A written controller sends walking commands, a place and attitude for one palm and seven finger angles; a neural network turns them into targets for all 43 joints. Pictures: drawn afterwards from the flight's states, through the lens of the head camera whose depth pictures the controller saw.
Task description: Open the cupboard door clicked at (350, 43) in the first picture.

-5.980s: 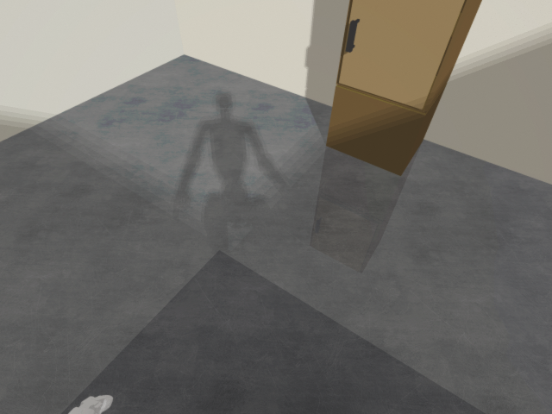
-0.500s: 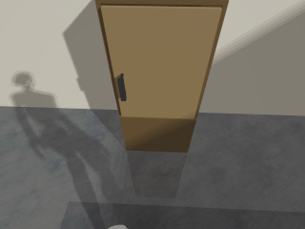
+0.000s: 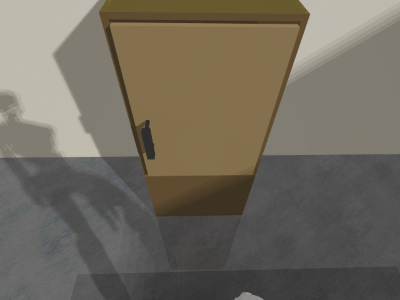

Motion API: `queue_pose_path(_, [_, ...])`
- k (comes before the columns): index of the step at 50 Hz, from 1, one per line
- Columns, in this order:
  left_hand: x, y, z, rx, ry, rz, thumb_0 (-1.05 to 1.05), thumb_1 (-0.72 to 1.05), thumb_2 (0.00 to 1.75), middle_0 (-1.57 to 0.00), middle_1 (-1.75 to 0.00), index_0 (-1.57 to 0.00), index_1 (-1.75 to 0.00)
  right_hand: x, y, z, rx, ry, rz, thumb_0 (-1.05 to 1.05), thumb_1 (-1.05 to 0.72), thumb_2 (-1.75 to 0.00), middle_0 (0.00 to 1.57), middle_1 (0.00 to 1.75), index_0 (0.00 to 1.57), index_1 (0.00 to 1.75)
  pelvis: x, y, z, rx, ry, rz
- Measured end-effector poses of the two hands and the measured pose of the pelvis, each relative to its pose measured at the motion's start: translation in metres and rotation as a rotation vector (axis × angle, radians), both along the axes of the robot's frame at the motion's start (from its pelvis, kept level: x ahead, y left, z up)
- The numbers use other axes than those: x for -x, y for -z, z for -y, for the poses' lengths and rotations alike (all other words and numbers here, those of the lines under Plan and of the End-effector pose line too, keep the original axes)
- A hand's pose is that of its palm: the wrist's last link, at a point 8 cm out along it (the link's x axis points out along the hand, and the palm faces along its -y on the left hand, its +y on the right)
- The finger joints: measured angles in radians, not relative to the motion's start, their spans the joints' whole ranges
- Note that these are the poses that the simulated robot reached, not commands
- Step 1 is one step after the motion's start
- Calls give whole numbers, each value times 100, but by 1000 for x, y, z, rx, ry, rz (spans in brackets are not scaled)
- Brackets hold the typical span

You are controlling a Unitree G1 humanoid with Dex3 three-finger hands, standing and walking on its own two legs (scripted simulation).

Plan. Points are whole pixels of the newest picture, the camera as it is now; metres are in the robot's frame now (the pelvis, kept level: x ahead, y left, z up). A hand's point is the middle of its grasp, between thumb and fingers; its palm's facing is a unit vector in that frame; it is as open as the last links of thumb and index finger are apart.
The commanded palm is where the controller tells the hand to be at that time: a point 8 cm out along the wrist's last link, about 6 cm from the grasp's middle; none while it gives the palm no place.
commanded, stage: take the last steps up to it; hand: left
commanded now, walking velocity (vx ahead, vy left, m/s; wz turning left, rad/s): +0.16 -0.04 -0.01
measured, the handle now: (149, 139) +0.59 +0.19 -0.10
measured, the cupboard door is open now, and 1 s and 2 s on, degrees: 0 0 0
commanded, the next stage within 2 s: come to a stop and stand still in 0.02 s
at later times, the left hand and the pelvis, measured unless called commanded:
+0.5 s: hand out of the picture +0.13 +0.18 -0.18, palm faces +0.09 -0.97 -0.24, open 7.3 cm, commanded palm none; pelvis +0.08 -0.01 -0.01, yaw +2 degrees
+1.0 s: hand out of the picture +0.08 +0.18 -0.18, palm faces +0.02 -0.98 -0.22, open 7.4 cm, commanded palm none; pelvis +0.04 -0.02 +0.00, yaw +0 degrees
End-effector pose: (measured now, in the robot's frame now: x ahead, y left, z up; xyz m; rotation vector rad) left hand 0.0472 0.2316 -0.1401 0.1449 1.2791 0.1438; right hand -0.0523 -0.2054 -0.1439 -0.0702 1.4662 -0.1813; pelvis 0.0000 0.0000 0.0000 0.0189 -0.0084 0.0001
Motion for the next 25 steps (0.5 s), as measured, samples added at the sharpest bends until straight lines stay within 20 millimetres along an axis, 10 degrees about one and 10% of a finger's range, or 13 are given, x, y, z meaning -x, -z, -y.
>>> queue_pose_path(6, [-75,4,31,-25,56,79,0,92,90,-20,-30,-20,-29,-11,21,15,-52,53,-83,0,-91,-90,20,30,20,30,-44,16,27,-10,10,1])
queue_pose_path(11, [-96,-1,49,-29,-1,111,-1,93,90,-20,-30,-20,-29,-62,21,38,-37,7,-75,0,-91,-90,20,30,20,30,-69,12,40,14,-17,2])
queue_pose_path(25, [-71,7,8,-47,-72,-27,-1,92,90,-21,-30,-20,-29,-229,-1,49,85,-129,229,0,-91,-90,20,30,19,30,-82,8,13,16,-26,-3])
